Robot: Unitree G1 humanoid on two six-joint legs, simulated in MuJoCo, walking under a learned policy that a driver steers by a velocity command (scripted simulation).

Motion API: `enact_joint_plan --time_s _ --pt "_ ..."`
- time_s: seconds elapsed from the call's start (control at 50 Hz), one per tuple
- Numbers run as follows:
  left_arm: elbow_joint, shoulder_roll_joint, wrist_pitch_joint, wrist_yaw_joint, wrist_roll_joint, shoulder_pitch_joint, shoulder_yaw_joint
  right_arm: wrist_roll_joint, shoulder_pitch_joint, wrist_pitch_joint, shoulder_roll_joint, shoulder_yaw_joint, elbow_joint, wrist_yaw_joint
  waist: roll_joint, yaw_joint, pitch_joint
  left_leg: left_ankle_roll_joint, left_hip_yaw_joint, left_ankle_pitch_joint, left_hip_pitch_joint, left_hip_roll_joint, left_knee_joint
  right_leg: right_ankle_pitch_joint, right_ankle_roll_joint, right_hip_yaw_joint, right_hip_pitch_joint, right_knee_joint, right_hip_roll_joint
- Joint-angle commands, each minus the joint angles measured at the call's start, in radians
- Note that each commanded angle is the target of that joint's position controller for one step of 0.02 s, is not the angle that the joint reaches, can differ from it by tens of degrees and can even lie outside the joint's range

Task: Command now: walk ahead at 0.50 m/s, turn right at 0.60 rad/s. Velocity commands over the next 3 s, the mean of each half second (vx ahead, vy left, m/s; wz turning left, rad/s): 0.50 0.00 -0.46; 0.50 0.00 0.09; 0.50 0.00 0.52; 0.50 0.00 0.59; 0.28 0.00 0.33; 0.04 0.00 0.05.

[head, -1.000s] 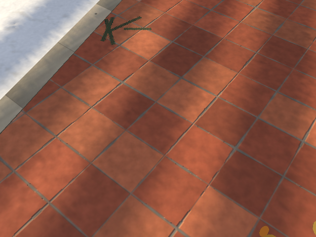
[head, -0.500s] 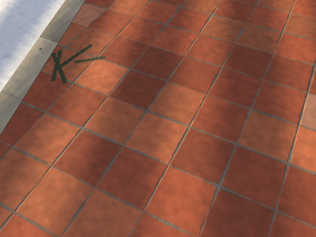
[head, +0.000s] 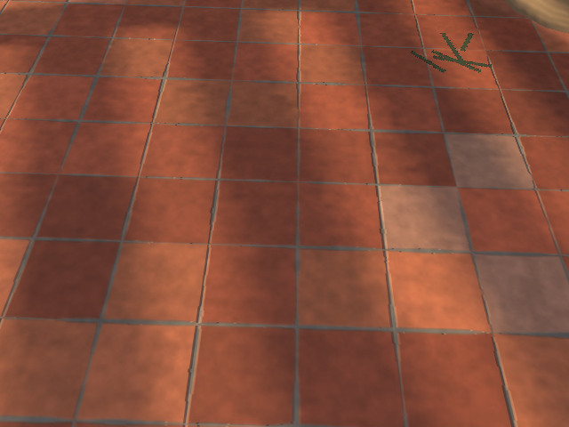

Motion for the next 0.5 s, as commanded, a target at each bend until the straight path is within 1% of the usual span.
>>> enact_joint_plan --time_s 0.02,0.04,0.06,0.08,0.1,0.12,0.14,0.16,0.18,0.2,0.22,0.24,0.26,0.28,0.3,0.32,0.36,0.4,0.46,0.5 --pt "-0.101 0.028 -0.015 -0.011 0.002 -0.119 -0.004 0.001 -0.015 -0.009 -0.151 -0.034 -0.048 -0.007 0.14 0.006 0.047 0.108 -0.059 0.375 -0.025 0.262 -0.083 0.004 -0.026 -0.061 0.04 -0.126 0.003" --pt "-0.108 0.032 -0.014 -0.011 0.006 -0.132 -0.003 0.001 0.0 -0.003 -0.158 -0.036 -0.04 -0.01 0.139 0.002 0.05 0.102 -0.045 0.416 0.004 0.27 -0.064 -0.028 -0.04 -0.078 0.051 -0.154 0.013" --pt "-0.112 0.037 -0.014 -0.009 0.009 -0.136 -0.001 0.0 0.01 0.004 -0.167 -0.038 -0.032 -0.012 0.141 0.004 0.048 0.096 -0.028 0.496 0.034 0.276 -0.028 -0.071 -0.057 -0.095 0.07 -0.18 0.029" --pt "-0.112 0.042 -0.014 -0.005 0.012 -0.123 0.002 0.0 0.015 0.012 -0.181 -0.041 -0.026 -0.015 0.147 0.015 0.033 0.088 -0.006 0.655 0.059 0.279 0.035 -0.126 -0.077 -0.116 0.113 -0.201 0.058" --pt "-0.102 0.052 -0.015 0.002 0.015 -0.081 0.009 -0.001 0.019 0.02 -0.199 -0.044 -0.021 -0.018 0.156 0.037 -0.001 0.083 0.013 0.828 0.078 0.28 0.135 -0.182 -0.099 -0.134 0.179 -0.216 0.097" --pt "-0.075 0.068 -0.022 0.011 0.017 0.018 0.02 0.001 0.019 0.029 -0.212 -0.045 -0.02 -0.019 0.15 0.081 -0.063 0.079 0.03 0.928 0.074 0.276 0.297 -0.209 -0.126 -0.14 0.292 -0.249 0.142" --pt "-0.017 0.095 -0.031 0.025 0.025 0.193 0.038 0.003 0.007 0.036 -0.21 -0.042 -0.03 -0.019 0.101 0.16 -0.164 0.055 0.055 0.839 -0.026 0.251 0.537 -0.171 -0.158 -0.117 0.522 -0.322 0.167" --pt "0.003 0.2 -0.032 0.043 0.031 0.31 0.07 0.008 0.032 0.034 -0.141 -0.023 -0.079 -0.011 -0.05 0.189 -0.29 0.012 0.056 0.412 -0.33 0.201 0.861 -0.361 -0.233 0.211 0.831 -0.365 -0.064" --pt "-0.023 0.291 -0.023 0.051 -0.009 0.272 0.09 -0.001 -0.011 0.026 -0.104 -0.019 -0.153 0.003 -0.209 0.14 -0.357 -0.042 -0.07 -0.284 -0.67 -0.003 1.147 -0.309 -0.346 0.752 0.988 -0.522 -0.284" --pt "-0.02 0.267 -0.014 0.059 -0.021 0.296 0.089 -0.009 -0.129 0.022 -0.165 -0.029 -0.176 0.006 -0.052 0.19 -0.283 -0.035 -0.216 -0.215 -0.781 0.037 1.178 -0.152 -0.341 0.675 0.959 -0.548 -0.265" --pt "0.001 0.217 -0.017 0.069 -0.025 0.259 0.076 0.005 -0.146 0.011 -0.135 -0.017 -0.178 0.008 -0.01 0.151 -0.16 -0.025 -0.224 -0.122 -0.783 0.084 1.122 -0.017 -0.324 0.52 0.84 -0.535 -0.242" --pt "0.008 0.154 -0.024 0.074 -0.025 0.217 0.057 0.006 -0.113 0.006 -0.122 -0.012 -0.154 0.006 0.041 0.096 -0.084 -0.02 -0.223 -0.078 -0.708 0.12 1.008 0.122 -0.275 0.408 0.698 -0.545 -0.188" --pt "0.009 0.122 -0.034 0.077 -0.027 0.179 0.045 -0.01 -0.096 0.019 -0.118 -0.011 -0.145 0.006 0.04 0.055 -0.057 -0.025 -0.229 -0.074 -0.636 0.137 0.944 0.199 -0.246 0.337 0.606 -0.558 -0.138" --pt "0.003 0.099 -0.044 0.076 -0.026 0.148 0.035 -0.023 -0.055 0.037 -0.114 -0.009 -0.125 0.01 0.032 0.027 -0.065 -0.03 -0.227 -0.065 -0.573 0.142 0.912 0.236 -0.231 0.287 0.554 -0.576 -0.109" --pt "0.008 0.092 -0.057 0.072 -0.028 0.156 0.03 -0.029 -0.04 0.052 -0.109 -0.009 -0.117 0.015 0.023 0.021 -0.076 -0.035 -0.215 -0.056 -0.544 0.134 0.895 0.281 -0.233 0.266 0.53 -0.588 -0.096" --pt "0.022 0.096 -0.066 0.069 -0.032 0.175 0.03 -0.029 -0.041 0.061 -0.101 -0.009 -0.115 0.02 0.023 0.018 -0.075 -0.039 -0.206 -0.033 -0.542 0.13 0.868 0.295 -0.234 0.245 0.519 -0.606 -0.084" --pt "0.048 0.11 -0.076 0.066 -0.032 0.217 0.033 -0.025 -0.093 0.068 -0.086 -0.006 -0.125 0.026 0.021 0.032 -0.042 -0.044 -0.196 0.044 -0.581 0.13 0.795 0.26 -0.223 0.222 0.51 -0.649 -0.072" --pt "0.07 0.11 -0.079 0.066 -0.034 0.259 0.031 -0.023 -0.178 0.069 -0.085 -0.006 -0.147 0.028 0.016 0.059 -0.002 -0.046 -0.194 0.127 -0.647 0.133 0.707 0.25 -0.203 0.214 0.541 -0.673 -0.067" --pt "0.096 0.11 -0.084 0.068 -0.035 0.308 0.028 -0.018 -0.272 0.064 -0.082 -0.005 -0.169 0.03 0.006 0.092 0.013 -0.04 -0.191 0.227 -0.692 0.12 0.585 0.279 -0.174 0.199 0.613 -0.672 -0.066" --pt "0.115 0.11 -0.087 0.071 -0.032 0.343 0.026 -0.014 -0.331 0.061 -0.076 -0.001 -0.185 0.032 0.004 0.113 0.023 -0.031 -0.183 0.264 -0.705 0.105 0.517 0.311 -0.165 0.192 0.66 -0.665 -0.073"
Next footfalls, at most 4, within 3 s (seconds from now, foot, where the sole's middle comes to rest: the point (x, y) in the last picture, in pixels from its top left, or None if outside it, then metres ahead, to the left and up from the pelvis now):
0.14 right None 0.23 -0.11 -0.78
0.70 left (287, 378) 0.59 -0.03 -0.78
1.18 right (370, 296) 0.80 -0.26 -0.78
1.70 left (270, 229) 1.04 0.00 -0.78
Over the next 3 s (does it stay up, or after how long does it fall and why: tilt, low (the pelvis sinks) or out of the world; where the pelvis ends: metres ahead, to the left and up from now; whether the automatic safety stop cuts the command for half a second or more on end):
stays up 1.26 0.05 0.00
